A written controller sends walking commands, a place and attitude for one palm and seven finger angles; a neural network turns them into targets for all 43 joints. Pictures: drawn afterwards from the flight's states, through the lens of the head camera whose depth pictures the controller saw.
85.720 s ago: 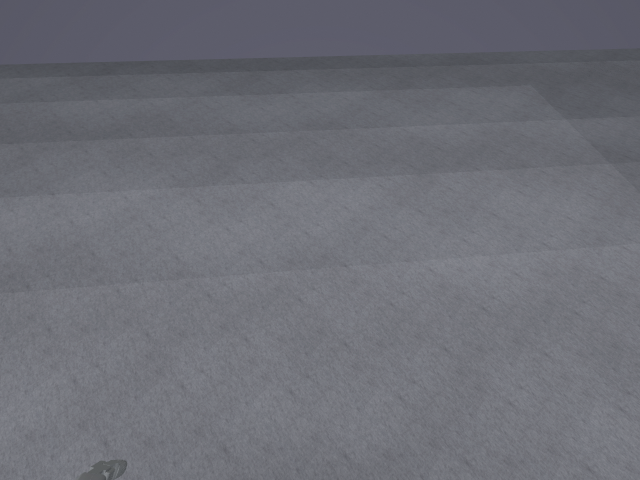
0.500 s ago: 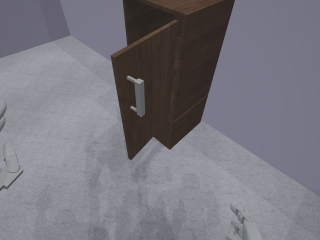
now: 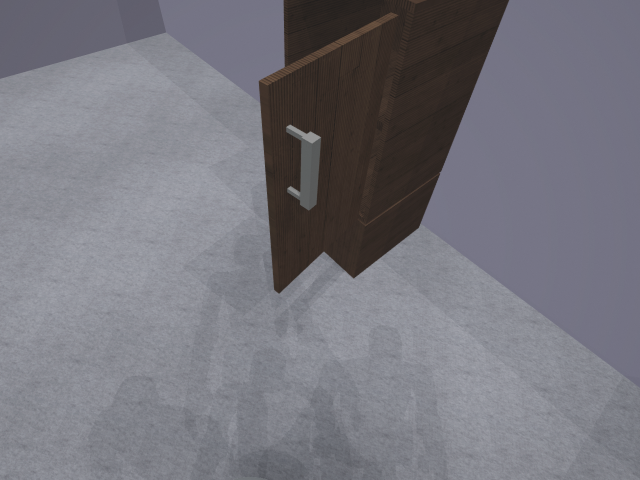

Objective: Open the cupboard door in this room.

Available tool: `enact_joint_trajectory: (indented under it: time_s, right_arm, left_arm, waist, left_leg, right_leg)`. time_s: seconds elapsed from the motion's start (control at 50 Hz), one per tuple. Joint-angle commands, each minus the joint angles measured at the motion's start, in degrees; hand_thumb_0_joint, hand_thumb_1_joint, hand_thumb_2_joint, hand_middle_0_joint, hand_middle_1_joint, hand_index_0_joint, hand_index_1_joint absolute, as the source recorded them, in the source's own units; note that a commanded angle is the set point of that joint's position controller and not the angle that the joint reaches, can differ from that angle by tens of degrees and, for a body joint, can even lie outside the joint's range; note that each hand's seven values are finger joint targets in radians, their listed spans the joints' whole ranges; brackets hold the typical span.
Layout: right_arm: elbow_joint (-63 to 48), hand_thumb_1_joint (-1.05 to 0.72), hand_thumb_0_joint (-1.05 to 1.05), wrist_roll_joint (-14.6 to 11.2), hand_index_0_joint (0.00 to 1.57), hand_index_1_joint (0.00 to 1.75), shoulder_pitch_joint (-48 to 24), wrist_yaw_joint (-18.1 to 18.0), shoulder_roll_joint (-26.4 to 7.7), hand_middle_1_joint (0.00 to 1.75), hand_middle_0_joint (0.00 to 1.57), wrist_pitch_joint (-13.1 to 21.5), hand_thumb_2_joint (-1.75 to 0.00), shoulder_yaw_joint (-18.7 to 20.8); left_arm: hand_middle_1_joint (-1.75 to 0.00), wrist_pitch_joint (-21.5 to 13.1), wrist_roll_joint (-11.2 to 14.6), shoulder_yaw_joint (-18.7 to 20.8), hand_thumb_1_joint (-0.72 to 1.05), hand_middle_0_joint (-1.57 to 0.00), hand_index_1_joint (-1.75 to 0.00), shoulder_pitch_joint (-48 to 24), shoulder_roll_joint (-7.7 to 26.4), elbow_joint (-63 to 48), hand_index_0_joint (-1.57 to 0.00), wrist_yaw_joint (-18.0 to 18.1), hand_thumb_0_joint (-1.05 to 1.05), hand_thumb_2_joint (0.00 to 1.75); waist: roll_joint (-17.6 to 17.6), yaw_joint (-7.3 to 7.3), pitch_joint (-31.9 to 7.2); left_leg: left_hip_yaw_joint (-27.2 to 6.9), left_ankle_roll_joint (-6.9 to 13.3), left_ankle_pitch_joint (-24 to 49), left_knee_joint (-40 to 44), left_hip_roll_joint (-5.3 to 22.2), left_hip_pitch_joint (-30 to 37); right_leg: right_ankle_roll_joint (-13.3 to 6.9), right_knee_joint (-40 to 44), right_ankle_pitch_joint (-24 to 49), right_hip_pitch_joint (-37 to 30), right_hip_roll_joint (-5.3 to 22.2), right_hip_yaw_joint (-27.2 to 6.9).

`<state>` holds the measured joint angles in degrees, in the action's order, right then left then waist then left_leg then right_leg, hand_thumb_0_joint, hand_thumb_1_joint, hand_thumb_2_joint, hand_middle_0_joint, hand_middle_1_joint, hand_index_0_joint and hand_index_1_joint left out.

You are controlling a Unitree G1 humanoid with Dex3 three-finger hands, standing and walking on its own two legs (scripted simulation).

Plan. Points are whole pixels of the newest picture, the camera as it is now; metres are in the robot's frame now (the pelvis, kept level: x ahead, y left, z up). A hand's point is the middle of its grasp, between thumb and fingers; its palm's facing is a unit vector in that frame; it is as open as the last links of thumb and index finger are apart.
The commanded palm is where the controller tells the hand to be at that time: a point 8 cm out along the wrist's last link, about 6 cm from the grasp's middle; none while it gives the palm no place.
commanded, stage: let the arm hang, fingers relaxed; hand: left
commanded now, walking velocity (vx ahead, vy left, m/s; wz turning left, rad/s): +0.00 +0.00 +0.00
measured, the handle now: (300, 168) +0.61 +0.08 +0.00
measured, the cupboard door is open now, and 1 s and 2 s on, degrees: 98 98 98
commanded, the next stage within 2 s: look to check the result in 0.66 s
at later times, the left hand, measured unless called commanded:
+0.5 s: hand out of the picture +0.01 +0.16 -0.18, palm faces +0.04 -0.98 -0.17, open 7.3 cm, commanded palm none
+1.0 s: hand out of the picture +0.01 +0.15 -0.17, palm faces +0.05 -0.98 -0.18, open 7.4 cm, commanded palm none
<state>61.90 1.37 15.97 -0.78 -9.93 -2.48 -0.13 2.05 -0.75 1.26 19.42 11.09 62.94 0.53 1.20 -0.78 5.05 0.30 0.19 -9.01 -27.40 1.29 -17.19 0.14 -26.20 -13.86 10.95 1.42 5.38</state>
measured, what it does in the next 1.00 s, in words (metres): stands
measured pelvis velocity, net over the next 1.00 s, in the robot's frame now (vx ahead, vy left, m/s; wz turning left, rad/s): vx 0.02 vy -0.02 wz -0.01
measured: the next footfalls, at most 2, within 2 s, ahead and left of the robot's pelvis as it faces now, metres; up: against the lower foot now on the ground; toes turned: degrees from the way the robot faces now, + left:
none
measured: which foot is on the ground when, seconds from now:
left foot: down 0.00-1.00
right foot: down 0.00-1.00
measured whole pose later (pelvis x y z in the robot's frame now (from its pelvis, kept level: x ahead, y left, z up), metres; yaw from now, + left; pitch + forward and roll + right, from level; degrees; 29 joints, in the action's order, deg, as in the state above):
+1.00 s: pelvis +0.02 -0.02 +0.00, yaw +0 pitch -2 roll +0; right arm 65.4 1.3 14.5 -1.7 -7.4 -1.2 0.6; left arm 0.2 -0.5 1.7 15.4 7.4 65.7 1.5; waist -0.4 0.1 4.6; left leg 0.6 -1.1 -9.2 -24.7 1.7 -13.8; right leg -0.9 -25.6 -15.2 8.7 1.0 5.1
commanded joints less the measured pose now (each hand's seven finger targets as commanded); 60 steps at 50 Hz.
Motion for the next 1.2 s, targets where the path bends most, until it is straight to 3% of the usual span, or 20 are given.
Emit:
enact_joint_trajectory:
  time_s: [0.0,0.12,0.38,0.42,0.5,0.56,0.62,0.66,0.78,0.86,1.18]
  right_arm:
    - [-1.89,-0.90,0.00,-0.22,0.20,0.30,1.55,-0.88,-6.39,0.30,0.20,1.52,-0.90,1.83]
    - [0.10,-0.90,0.00,-0.06,0.20,0.30,4.06,-0.92,-4.21,0.30,0.20,1.09,-0.90,1.92]
    - [1.33,-0.90,0.00,0.28,0.20,0.30,4.76,-0.81,-1.05,0.30,0.20,1.39,-0.90,1.81]
    - [1.35,-0.90,0.00,0.34,0.20,0.30,4.93,-0.84,-0.86,0.30,0.20,1.59,-0.90,1.77]
    - [1.16,-0.90,0.00,0.30,0.20,0.30,4.18,-0.99,-0.86,0.30,0.20,1.72,-0.90,1.75]
    - [0.89,-0.90,0.00,0.19,0.20,0.30,4.05,-1.03,-1.18,0.30,0.20,1.70,-0.90,1.84]
    - [1.12,-0.90,0.00,0.25,0.20,0.30,3.96,-1.03,-1.46,0.30,0.20,1.78,-0.90,1.77]
    - [0.93,-0.90,0.00,0.12,0.20,0.30,4.06,-1.05,-1.57,0.30,0.20,1.81,-0.90,1.84]
    - [1.45,-0.90,0.00,0.09,0.20,0.30,3.22,-1.07,-1.66,0.30,0.20,1.75,-0.90,1.69]
    - [1.60,-0.90,0.00,-0.06,0.20,0.30,2.54,-1.18,-2.03,0.30,0.20,1.89,-0.90,1.64]
    - [2.38,-0.90,0.00,-0.06,0.20,0.30,1.06,-1.35,-2.62,0.30,0.20,2.08,-0.90,1.25]
  left_arm:
    - [-0.30,-2.16,0.12,0.55,0.90,-0.20,-0.30,1.33,5.10,-0.30,-0.20,0.72,0.00,0.90]
    - [-0.30,-2.02,0.07,0.50,0.90,-0.20,-0.30,3.41,3.77,1.87,-0.20,1.16,0.00,0.90]
    - [-0.30,-2.17,-0.01,1.27,0.90,-0.20,-0.30,2.07,2.06,0.95,-0.20,1.64,0.00,0.90]
    - [-0.30,-2.28,0.02,1.42,0.90,-0.20,-0.30,1.35,1.98,0.50,-0.20,1.65,0.00,0.90]
    - [-0.30,-2.26,0.10,1.46,0.90,-0.20,-0.30,0.98,1.85,0.64,-0.20,1.60,0.00,0.90]
    - [-0.30,-2.38,0.13,1.45,0.90,-0.20,-0.30,0.78,2.06,0.56,-0.20,1.56,0.00,0.90]
    - [-0.30,-2.43,0.17,1.50,0.90,-0.20,-0.30,0.10,2.07,0.40,-0.20,1.46,0.00,0.90]
    - [-0.30,-2.53,0.16,1.51,0.90,-0.20,-0.30,0.10,2.28,0.42,-0.20,1.50,0.00,0.90]
    - [-0.30,-2.58,0.26,1.31,0.90,-0.20,-0.30,-0.47,2.32,0.82,-0.20,1.53,0.00,0.90]
    - [-0.30,-2.75,0.29,1.22,0.90,-0.20,-0.30,0.08,2.28,1.10,-0.20,1.57,0.00,0.90]
    - [-0.30,-2.86,0.39,0.97,0.90,-0.20,-0.30,-0.63,2.56,1.72,-0.20,1.56,0.00,0.90]
  waist:
    - [-4.94,1.27,-2.79]
    - [-0.86,1.26,0.19]
    - [-0.49,1.16,1.83]
    - [-2.14,1.26,1.55]
    - [-3.90,0.89,1.56]
    - [-2.34,0.91,0.67]
    - [-3.28,1.14,0.39]
    - [-1.64,1.04,-0.39]
    - [-1.35,1.35,0.19]
    - [-2.01,1.18,-1.54]
    - [-1.55,1.12,-0.63]
  left_leg:
    - [-5.87,1.68,-9.41,8.87,4.42,2.66]
    - [-4.84,1.71,-10.06,8.34,3.64,2.05]
    - [-3.76,1.35,-6.93,7.04,2.89,0.84]
    - [-3.65,1.22,-5.57,7.23,3.00,0.84]
    - [-4.14,1.24,-6.03,8.05,3.29,0.09]
    - [-3.70,1.13,-4.96,7.22,3.20,1.51]
    - [-3.70,1.02,-4.20,7.35,3.34,2.12]
    - [-3.61,1.07,-2.43,6.81,3.35,2.60]
    - [-3.17,0.85,-0.31,6.31,3.46,4.25]
    - [-3.00,0.94,2.65,5.83,3.76,5.86]
    - [-2.76,0.66,5.01,6.54,4.10,6.87]
  right_leg:
    - [-2.76,6.96,-4.29,2.33,3.64,-4.74]
    - [-2.87,7.98,-9.16,5.37,3.91,-5.21]
    - [-2.92,7.27,-8.95,6.44,4.27,-5.55]
    - [-2.92,6.74,-7.17,5.61,4.26,-5.42]
    - [-2.92,6.60,-5.62,4.09,4.10,-5.45]
    - [-2.98,7.10,-5.57,4.02,4.14,-5.53]
    - [-2.92,7.17,-4.73,3.84,4.27,-5.62]
    - [-2.94,7.27,-3.79,2.93,4.28,-5.47]
    - [-2.92,7.93,-3.20,3.53,4.69,-5.29]
    - [-2.85,7.75,-0.37,2.25,4.68,-5.51]
    - [-2.62,8.47,2.98,0.50,4.90,-5.21]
